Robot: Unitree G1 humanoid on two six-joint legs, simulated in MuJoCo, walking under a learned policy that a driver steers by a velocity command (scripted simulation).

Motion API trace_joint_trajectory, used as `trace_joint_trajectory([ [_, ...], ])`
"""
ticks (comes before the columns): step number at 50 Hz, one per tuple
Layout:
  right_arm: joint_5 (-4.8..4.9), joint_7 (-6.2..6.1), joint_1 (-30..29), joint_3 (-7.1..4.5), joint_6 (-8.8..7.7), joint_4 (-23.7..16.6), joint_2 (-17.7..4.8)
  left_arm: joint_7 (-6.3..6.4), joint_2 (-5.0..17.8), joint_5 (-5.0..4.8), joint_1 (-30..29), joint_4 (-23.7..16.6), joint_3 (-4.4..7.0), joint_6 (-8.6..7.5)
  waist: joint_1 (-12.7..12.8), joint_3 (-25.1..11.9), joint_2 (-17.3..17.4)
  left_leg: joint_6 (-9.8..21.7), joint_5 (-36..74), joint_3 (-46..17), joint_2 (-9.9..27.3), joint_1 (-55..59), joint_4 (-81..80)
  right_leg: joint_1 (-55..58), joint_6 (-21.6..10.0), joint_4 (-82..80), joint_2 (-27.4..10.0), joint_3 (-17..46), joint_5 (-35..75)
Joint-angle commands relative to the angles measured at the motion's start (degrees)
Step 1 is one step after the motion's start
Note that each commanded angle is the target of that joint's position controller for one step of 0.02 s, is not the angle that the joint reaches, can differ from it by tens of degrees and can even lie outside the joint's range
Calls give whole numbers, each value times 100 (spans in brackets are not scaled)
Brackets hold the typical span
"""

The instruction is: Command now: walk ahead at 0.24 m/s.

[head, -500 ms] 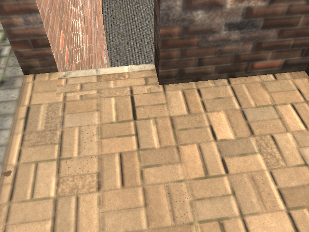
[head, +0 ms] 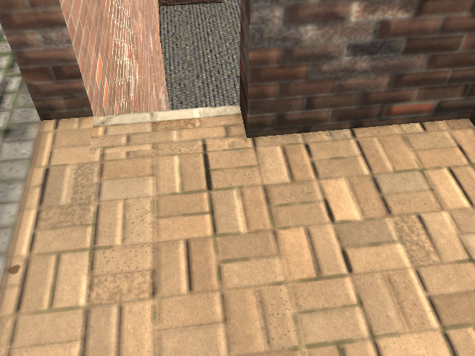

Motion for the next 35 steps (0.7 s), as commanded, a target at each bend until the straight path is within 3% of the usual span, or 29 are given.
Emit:
trace_joint_trajectory([
  [1,31,79,17,-31,-234,-325,-167,-28,977,-33,698,-68,226,-189,205,597,-868,211,-66,297,-111,-1458,553,315,-996,-2021,-1676,2642,-2814],
  [2,36,123,10,-54,-268,-350,-218,-28,1011,-10,609,-129,239,-218,136,568,-857,297,78,196,-34,-1235,862,19,-1123,-2219,-1895,2999,-2757],
  [3,50,152,122,-75,-296,-338,-237,-33,1012,1,320,-254,232,-243,-45,572,-801,397,33,134,26,-939,873,-316,-1090,-2275,-1911,2934,-2581],
  [4,60,160,356,-80,-319,-274,-199,-45,1011,-42,-95,-416,224,-247,-288,598,-771,507,6,158,42,-395,354,-748,-918,-2235,-1732,2526,-2330],
  [5,63,144,745,-90,-330,-126,-154,-59,990,-108,-588,-597,210,-227,-583,687,-691,600,116,252,-36,469,-581,-1364,-632,-1987,-1322,1820,-2013],
  [6,0,120,1236,-154,-323,79,-312,-66,844,-133,-868,-724,181,-230,-750,725,-301,594,221,-56,61,1224,-1097,-1970,-324,-1089,-782,1053,-1433],
  [7,-4,105,1976,-304,-333,234,-837,-103,471,-137,-999,-851,89,-287,-892,425,974,857,-551,-1706,1136,1971,-1992,-2691,23,900,-168,56,-657],
  [8,-28,173,2206,-419,-397,183,-1395,-109,434,-130,-1147,-1086,59,-411,-905,618,1846,1419,-1152,-3671,2197,2066,-2727,-3707,21,2042,4,-94,-943],
  [9,-113,175,1815,-315,-481,62,-1048,-123,626,-148,-1185,-1063,91,-483,-656,881,1043,1455,-1060,-3828,2313,1814,-2681,-4036,-69,2923,-376,358,-633],
  [10,-93,205,1417,-240,-533,-84,-816,-172,641,-148,-882,-950,90,-516,-385,901,618,1260,-567,-3242,2070,1840,-2590,-4213,-127,3302,-536,457,-45],
  [12,-27,295,920,-172,-507,-282,-724,-211,729,-20,-722,-827,138,-549,-163,739,316,899,699,-2159,1662,1707,-2645,-3997,-114,3188,-782,387,699],
  [14,-82,291,1014,-84,-414,-305,-499,-258,648,11,-919,-863,145,-522,-200,646,434,697,1935,-1273,1269,1480,-2694,-3543,13,2738,-819,145,1158],
  [18,-129,188,1185,-92,-339,-419,-791,-320,335,-7,-1967,-1285,-8,-474,-419,811,455,646,2760,-552,946,895,-2828,-2826,171,1176,-588,-227,1997],
  [21,-68,167,1341,-148,-362,-417,-1021,-392,432,-62,-2474,-1517,-52,-472,-497,927,606,694,2755,-438,1064,858,-2961,-2286,141,375,-426,-366,2243],
  [24,-1,174,1287,-205,-353,-388,-1078,-471,627,-81,-2675,-1720,-36,-504,-356,946,665,616,3511,-336,1316,1472,-2679,-2152,-77,-104,-401,-286,2061],
  [26,-22,174,1117,-264,-315,-429,-1222,-485,902,-54,-2235,-1692,85,-542,10,462,854,484,5582,-210,1393,1832,-1917,-1321,-272,-193,-132,-419,1771],
  [27,-49,172,994,-280,-271,-462,-1253,-458,1114,-65,-1489,-1499,205,-543,416,-36,964,394,6625,-77,1303,1811,-1060,-389,-406,-173,73,-543,1700],
  [28,-74,184,831,-272,-251,-546,-1257,-407,1372,-88,-404,-1182,348,-513,924,-650,965,235,6763,40,1099,1197,146,1103,-592,-179,-1,-400,1843],
  [29,-164,222,778,-173,-277,-741,-1000,-319,1880,18,718,-973,477,-467,1204,-1557,142,75,4494,137,681,-424,2150,3117,-962,-64,-1363,1202,1581],
  [30,-24,298,1571,67,-408,-697,-6,-368,1972,175,937,-890,438,-457,642,-2623,-1506,-160,-449,-452,-425,-2230,4086,4509,-1827,-1122,-2741,4183,301],
  [31,181,307,1061,-93,-548,-695,-632,-383,1452,136,670,-878,321,-478,821,-2093,-1061,5,-389,-1107,-197,-2714,4794,3906,-1540,-1610,-2493,4273,36],
  [32,298,280,452,-190,-578,-904,-924,-375,1151,80,81,-963,232,-508,645,-1089,-809,85,82,-821,99,-3027,4823,2907,-1233,-1675,-2349,3115,527],
  [33,256,207,146,-217,-559,-973,-963,-401,954,84,-426,-1047,162,-566,395,-668,-163,109,645,-699,422,-2693,4555,1879,-1031,-1830,-2171,2313,1224],
  [34,169,144,58,-288,-484,-975,-902,-438,791,140,-660,-1022,128,-620,185,-414,-54,134,951,-657,597,-2350,4249,1126,-861,-1995,-1945,1725,1539],
  [35,157,143,264,-310,-365,-927,-758,-443,639,200,-729,-951,88,-639,-28,-323,-226,192,1132,-715,734,-2007,4060,705,-736,-2171,-1720,1234,1542],
])
Velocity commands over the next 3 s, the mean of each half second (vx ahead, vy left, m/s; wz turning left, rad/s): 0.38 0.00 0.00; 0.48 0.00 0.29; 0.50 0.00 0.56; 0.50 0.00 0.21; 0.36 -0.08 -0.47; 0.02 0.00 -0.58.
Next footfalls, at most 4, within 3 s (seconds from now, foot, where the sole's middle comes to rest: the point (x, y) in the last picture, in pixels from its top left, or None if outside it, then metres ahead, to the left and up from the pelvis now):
0.56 right None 0.41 -0.11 -0.77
1.14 left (190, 303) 0.68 0.17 -0.77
1.64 right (215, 216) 1.01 0.11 -0.77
2.04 left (127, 213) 1.02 0.42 -0.77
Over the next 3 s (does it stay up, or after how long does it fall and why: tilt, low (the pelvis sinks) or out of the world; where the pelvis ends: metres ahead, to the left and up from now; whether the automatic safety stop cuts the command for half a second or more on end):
stays up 1.28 0.35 0.00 its command is cut before an obstacle after 2.3 s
